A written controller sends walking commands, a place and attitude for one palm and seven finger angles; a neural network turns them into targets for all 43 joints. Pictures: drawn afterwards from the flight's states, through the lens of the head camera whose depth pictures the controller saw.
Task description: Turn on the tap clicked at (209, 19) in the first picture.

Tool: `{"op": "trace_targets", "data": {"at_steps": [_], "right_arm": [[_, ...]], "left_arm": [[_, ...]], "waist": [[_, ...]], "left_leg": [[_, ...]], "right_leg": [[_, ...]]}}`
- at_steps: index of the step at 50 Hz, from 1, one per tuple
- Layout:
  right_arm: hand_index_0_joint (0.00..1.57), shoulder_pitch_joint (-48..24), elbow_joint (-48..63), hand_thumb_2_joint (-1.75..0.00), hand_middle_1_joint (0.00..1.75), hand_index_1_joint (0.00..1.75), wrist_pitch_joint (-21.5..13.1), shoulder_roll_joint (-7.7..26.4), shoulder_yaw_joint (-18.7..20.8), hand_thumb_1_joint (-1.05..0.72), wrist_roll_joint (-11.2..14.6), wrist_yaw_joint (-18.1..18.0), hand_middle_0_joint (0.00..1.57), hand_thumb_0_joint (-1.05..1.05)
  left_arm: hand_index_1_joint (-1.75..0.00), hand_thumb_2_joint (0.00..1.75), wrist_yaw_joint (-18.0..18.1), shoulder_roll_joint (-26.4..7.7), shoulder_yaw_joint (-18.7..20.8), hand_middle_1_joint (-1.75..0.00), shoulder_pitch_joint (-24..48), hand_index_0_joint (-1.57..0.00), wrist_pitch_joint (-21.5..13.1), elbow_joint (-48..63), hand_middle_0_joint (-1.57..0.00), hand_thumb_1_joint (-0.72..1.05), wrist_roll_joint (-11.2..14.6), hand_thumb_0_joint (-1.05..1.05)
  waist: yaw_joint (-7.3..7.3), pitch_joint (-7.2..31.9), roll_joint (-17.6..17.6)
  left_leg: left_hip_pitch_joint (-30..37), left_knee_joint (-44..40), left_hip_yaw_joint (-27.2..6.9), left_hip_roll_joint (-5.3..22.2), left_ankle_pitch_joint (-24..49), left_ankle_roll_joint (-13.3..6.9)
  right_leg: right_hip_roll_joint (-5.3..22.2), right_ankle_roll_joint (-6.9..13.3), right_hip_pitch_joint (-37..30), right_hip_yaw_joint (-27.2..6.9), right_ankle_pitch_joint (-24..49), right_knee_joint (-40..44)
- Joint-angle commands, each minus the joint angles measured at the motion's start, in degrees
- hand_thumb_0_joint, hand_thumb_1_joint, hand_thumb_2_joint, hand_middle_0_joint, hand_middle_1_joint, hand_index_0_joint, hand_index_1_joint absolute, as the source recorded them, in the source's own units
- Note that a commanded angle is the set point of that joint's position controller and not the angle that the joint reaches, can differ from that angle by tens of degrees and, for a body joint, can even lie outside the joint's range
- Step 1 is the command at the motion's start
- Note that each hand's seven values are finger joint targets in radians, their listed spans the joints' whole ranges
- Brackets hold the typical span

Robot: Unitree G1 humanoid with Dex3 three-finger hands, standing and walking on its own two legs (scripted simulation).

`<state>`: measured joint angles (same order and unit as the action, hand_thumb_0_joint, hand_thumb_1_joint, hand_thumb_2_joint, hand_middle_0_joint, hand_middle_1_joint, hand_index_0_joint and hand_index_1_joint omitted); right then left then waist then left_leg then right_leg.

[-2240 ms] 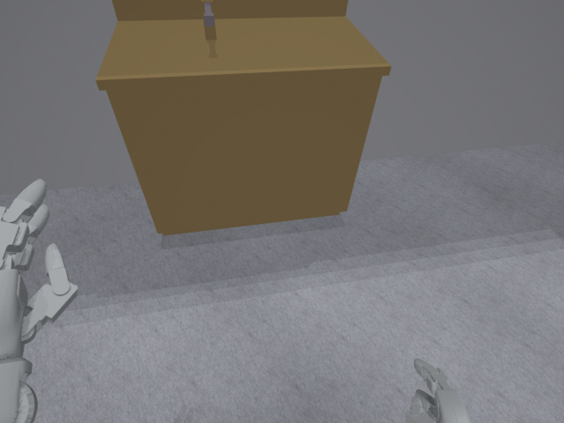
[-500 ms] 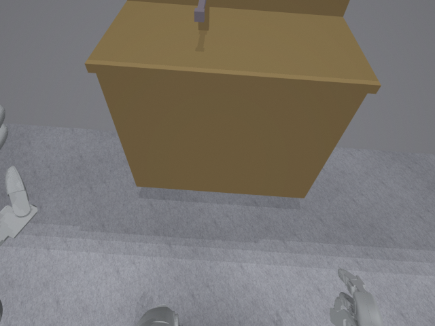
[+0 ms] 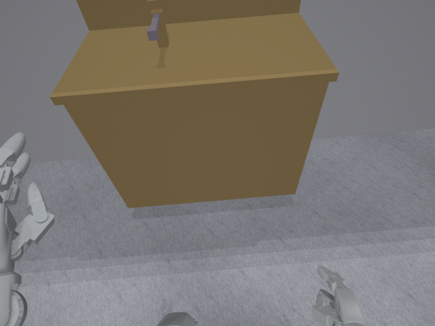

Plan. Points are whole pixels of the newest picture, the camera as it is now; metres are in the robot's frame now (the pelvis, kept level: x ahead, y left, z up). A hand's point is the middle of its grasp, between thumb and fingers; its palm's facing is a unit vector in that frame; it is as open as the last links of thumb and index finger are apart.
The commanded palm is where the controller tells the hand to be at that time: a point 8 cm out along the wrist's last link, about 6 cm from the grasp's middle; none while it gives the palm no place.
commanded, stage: turn to face it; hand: left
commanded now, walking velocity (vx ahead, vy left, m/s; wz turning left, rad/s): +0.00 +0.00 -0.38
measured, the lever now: (152, 34) +0.85 +0.26 +0.13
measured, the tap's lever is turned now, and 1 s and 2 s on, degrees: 0 0 0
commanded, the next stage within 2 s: take the last steps up to it in 0.32 s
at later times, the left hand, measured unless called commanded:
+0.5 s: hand (72, 238) +0.19 +0.20 +0.17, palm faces +0.28 -0.87 -0.40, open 7.4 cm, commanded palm +0.14 +0.24 +0.19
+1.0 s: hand (65, 243) +0.18 +0.20 +0.18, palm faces +0.26 -0.87 -0.41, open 7.4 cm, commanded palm +0.14 +0.25 +0.19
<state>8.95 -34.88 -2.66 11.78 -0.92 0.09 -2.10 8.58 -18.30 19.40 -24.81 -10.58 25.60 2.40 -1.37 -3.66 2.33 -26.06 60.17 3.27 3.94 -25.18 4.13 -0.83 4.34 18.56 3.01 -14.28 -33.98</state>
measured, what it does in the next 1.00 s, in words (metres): steps on the spot: left foot, then right foot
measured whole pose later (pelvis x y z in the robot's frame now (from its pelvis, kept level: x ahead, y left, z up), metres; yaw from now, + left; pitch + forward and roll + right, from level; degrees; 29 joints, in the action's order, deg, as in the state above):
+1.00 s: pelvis -0.07 +0.00 +0.01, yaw -11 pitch -2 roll -1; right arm 15.3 -37.8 -6.3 9.8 -0.3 -0.3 -3.7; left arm 9.1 -19.1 19.0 -27.4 -12.3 24.8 -0.3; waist 0.3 0.4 1.9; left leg -11.6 28.2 5.4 4.3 -15.0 0.2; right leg 2.0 -1.4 20.6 7.3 -23.6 -42.5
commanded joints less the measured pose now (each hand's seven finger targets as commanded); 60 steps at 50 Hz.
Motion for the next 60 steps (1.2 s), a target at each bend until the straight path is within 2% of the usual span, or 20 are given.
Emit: {"op": "trace_targets", "data": {"at_steps": [1, 10, 14, 15, 19, 22, 25, 26, 35, 36, 38, 39, 40, 43, 50, 51, 53, 54, 57, 60], "right_arm": [[0.2, -3.1, 10.1, -0.9, 0.3, 0.3, -1.9, 4.5, 2.4, -0.9, 0.1, -1.3, 0.2, 0.0], [0.2, -0.1, 11.5, -0.9, 0.3, 0.3, -1.2, 6.7, 3.7, -0.9, 0.8, -1.2, 0.2, 0.0], [0.2, -2.2, 12.0, -0.9, 0.3, 0.3, -1.8, 7.5, 3.5, -0.9, 0.4, -2.1, 0.2, 0.0], [0.2, -2.0, 11.9, -0.9, 0.3, 0.3, -2.2, 6.9, 3.7, -0.9, 0.3, -2.1, 0.2, 0.0], [0.2, 0.3, 10.3, -0.9, 0.3, 0.3, -4.7, 8.1, 4.0, -0.9, 0.5, -1.2, 0.2, 0.0], [0.2, 0.0, 9.3, -0.9, 0.3, 0.3, -5.5, 8.0, 3.9, -0.9, 0.6, -0.7, 0.2, 0.0], [0.2, -0.2, 8.9, -0.9, 0.3, 0.3, -4.4, 6.5, 4.0, -0.9, 0.2, -1.0, 0.2, 0.0], [0.2, -2.2, 8.9, -0.9, 0.3, 0.3, -3.8, 6.1, 3.5, -0.9, -0.1, -1.2, 0.2, 0.0], [0.2, -0.9, 7.6, -0.9, 0.3, 0.3, -3.3, 4.7, 2.1, -0.9, -0.8, -2.6, 0.2, 0.0], [0.2, -0.2, 7.8, -0.9, 0.3, 0.3, -3.6, 5.5, 2.6, -0.9, -0.7, -3.1, 0.2, 0.0], [0.2, 0.0, 8.2, -0.9, 0.3, 0.3, -4.2, 7.5, 3.3, -0.9, 0.0, -3.2, 0.2, 0.0], [0.2, -0.8, 7.2, -0.9, 0.3, 0.3, -4.9, 6.5, 3.0, -0.9, -0.2, -3.1, 0.2, 0.0], [0.2, -1.1, 6.5, -0.9, 0.3, 0.3, -5.3, 6.5, 3.5, -0.9, -0.1, -2.8, 0.2, 0.0], [0.2, -1.0, 5.6, -0.9, 0.3, 0.3, -6.1, 6.6, 4.0, -0.9, 0.4, -2.0, 0.2, 0.0], [0.2, -1.4, 5.6, -0.9, 0.3, 0.3, -6.3, 6.7, 3.3, -0.9, -0.6, -2.6, 0.2, 0.0], [0.2, -1.5, 5.4, -0.9, 0.3, 0.3, -5.8, 6.4, 3.3, -0.9, -0.6, -2.6, 0.2, 0.0], [0.2, -1.6, 6.3, -0.9, 0.3, 0.3, -4.7, 4.7, 3.2, -0.9, -0.2, -2.0, 0.2, 0.0], [0.2, -2.9, 6.5, -0.9, 0.3, 0.3, -5.0, 6.5, 4.3, -0.9, -0.2, -1.5, 0.2, 0.0], [0.2, -2.3, 4.9, -0.9, 0.3, 0.3, -3.6, 5.3, 3.3, -0.9, 0.0, -1.1, 0.2, 0.0], [0.2, -2.8, 5.4, -0.9, 0.3, 0.3, -3.1, 5.2, 3.3, -0.9, -0.2, -1.3, 0.2, 0.0]], "left_arm": [[-0.3, 0.9, 1.6, -14.0, 9.9, -0.3, 0.9, -0.2, -4.9, 14.6, -0.2, 0.9, 0.2, 0.0], [-0.3, 0.9, 1.4, -13.2, 9.3, -0.3, -1.3, -0.2, -5.0, 13.6, -0.2, 0.9, -0.1, 0.0], [-0.3, 0.9, 1.1, -12.9, 9.0, -0.3, 0.4, -0.2, -5.5, 14.9, -0.2, 0.9, -0.9, 0.0], [-0.3, 0.9, 0.8, -11.6, 7.1, -0.3, 1.5, -0.2, -5.2, 14.5, -0.2, 0.9, -1.4, 0.0], [-0.3, 0.9, 0.4, -10.0, 4.4, -0.3, 4.9, -0.2, -4.6, 14.5, -0.2, 0.9, -1.9, 0.0], [-0.3, 0.9, 0.6, -10.8, 5.2, -0.3, 8.2, -0.2, -5.2, 13.1, -0.2, 0.9, -2.4, 0.0], [-0.3, 0.9, 1.2, -13.8, 7.9, -0.3, 4.9, -0.2, -3.9, 10.2, -0.2, 0.9, -1.4, 0.0], [-0.3, 0.9, 1.4, -14.4, 8.4, -0.3, 3.5, -0.2, -3.9, 11.3, -0.2, 0.9, -1.2, 0.0], [-0.3, 0.9, 2.2, -12.5, 7.9, -0.3, 1.1, -0.2, -5.5, 14.3, -0.2, 0.9, -1.4, 0.0], [-0.3, 0.9, 2.1, -11.8, 7.0, -0.3, 2.1, -0.2, -5.7, 13.8, -0.2, 0.9, -1.3, 0.0], [-0.3, 0.9, 1.9, -10.0, 5.4, -0.3, 5.0, -0.2, -6.5, 14.5, -0.2, 0.9, -1.5, 0.0], [-0.3, 0.9, 1.8, -11.4, 6.3, -0.3, 6.6, -0.2, -6.6, 12.0, -0.2, 0.9, -2.5, 0.0], [-0.3, 0.9, 1.4, -11.2, 6.4, -0.3, 4.6, -0.2, -6.3, 8.3, -0.2, 0.9, -3.1, 0.0], [-0.3, 0.9, 0.6, -9.4, 3.9, -0.3, 5.9, -0.2, -6.2, 11.7, -0.2, 0.9, -3.4, 0.0], [-0.3, 0.9, 1.6, -11.3, 5.4, -0.3, 4.8, -0.2, -5.0, 11.9, -0.2, 0.9, -3.0, 0.0], [-0.3, 0.9, 1.6, -11.7, 5.9, -0.3, 4.7, -0.2, -5.0, 10.7, -0.2, 0.9, -3.1, 0.0], [-0.3, 0.9, 1.8, -15.1, 9.0, -0.3, 3.3, -0.2, -4.6, 8.2, -0.2, 0.9, -2.8, 0.0], [-0.3, 0.9, 1.6, -14.9, 9.1, -0.3, 6.6, -0.2, -5.0, 9.5, -0.2, 0.9, -1.6, 0.0], [-0.3, 0.9, 0.6, -13.7, 9.4, -0.3, 0.5, -0.2, -6.8, 10.4, -0.2, 0.9, -1.2, 0.0], [-0.3, 0.9, 0.9, -13.2, 9.4, -0.3, -0.7, -0.2, -7.7, 12.0, -0.2, 0.9, -1.5, 0.0]], "waist": [[0.76, 14.1, -8.7], [1.16, 13.2, -5.8], [0.03, 7.0, 14.4], [0.28, 4.8, 13.7], [1.03, 5.1, 9.5], [1.51, 6.2, 6.7], [0.85, 9.0, -14.2], [0.08, 7.9, -13.0], [2.15, 10.7, -5.4], [2.52, 9.7, -1.5], [2.56, 5.4, 15.7], [3.28, 2.3, 13.7], [2.78, -0.4, 9.0], [1.65, 0.9, 7.8], [1.43, 5.9, 9.0], [1.42, 6.9, 5.0], [0.79, 7.4, -17.6], [0.56, 6.8, -17.6], [1.48, 4.5, -6.8], [1.82, 6.7, -7.5]], "left_leg": [[-1.8, -4.5, -1.9, -0.8, 1.1, -0.3], [14.9, -35.0, -0.6, -1.1, 6.3, -3.6], [7.6, -46.3, -15.4, 16.2, 7.6, -11.3], [3.8, -46.0, -14.2, 17.1, 10.5, -12.1], [10.3, -35.4, -4.7, 13.7, 28.4, -8.4], [6.1, -29.5, -1.8, 10.1, 21.4, -5.5], [0.4, -12.7, 2.6, -2.1, -4.7, -3.0], [-2.8, -5.5, -1.0, -1.9, -6.0, -3.6], [16.7, -33.5, 3.8, -3.0, 3.7, -5.0], [19.5, -38.5, 2.0, -1.4, 1.3, -6.0], [21.7, -50.1, -22.5, 15.6, -11.3, -13.4], [13.6, -54.2, -29.1, 19.5, -18.5, -17.1], [9.7, -53.1, -26.6, 18.7, -17.5, -18.2], [10.9, -49.3, -13.0, 12.5, -7.2, -15.0], [8.8, -38.8, -5.8, 10.0, 2.5, -11.0], [4.1, -33.1, -4.0, 8.3, 0.8, -9.7], [-14.7, -3.7, 2.8, -2.3, -6.3, -5.2], [-16.1, 4.7, -3.3, -1.0, -3.0, -4.2], [-15.5, 10.0, -4.9, 2.2, 5.7, -2.5], [-12.6, 0.7, -2.4, 3.1, 8.1, -2.4]], "right_leg": [[14.5, 4.6, -13.2, -16.7, 29.4, 11.9], [10.9, 0.9, -5.0, -20.2, 1.1, 15.7], [-0.6, -5.1, 1.0, -7.1, -7.5, -6.2], [-0.4, -5.5, 0.4, -4.9, -8.7, -12.5], [0.0, -6.2, -0.6, 0.3, -6.2, -2.1], [2.0, -4.9, -9.8, -0.7, 5.6, 7.2], [16.2, 3.4, -6.9, -26.8, -10.8, 18.0], [19.0, 5.9, -6.4, -31.7, -20.4, 22.1], [11.6, 2.7, 0.8, -12.9, -21.4, 15.9], [9.1, 0.9, 2.6, -11.4, -20.7, 10.9], [-0.4, -4.1, 14.6, 0.6, -17.0, -13.1], [1.4, -4.2, 15.6, -1.1, -15.1, -24.2], [3.5, -4.3, 16.0, -2.6, -11.6, -27.5], [4.1, -5.2, 13.0, 1.9, -8.0, -23.0], [1.5, -5.4, -7.5, 7.3, -6.8, 5.7], [3.3, -4.2, -13.8, 4.1, -5.8, 9.7], [23.6, 5.8, -22.2, -29.8, -12.7, 20.6], [26.7, 6.9, -18.4, -34.9, -16.8, 23.2], [22.5, 6.3, -13.1, -20.4, -4.9, 21.0], [20.0, 4.9, -13.5, -10.3, 9.1, 18.5]]}}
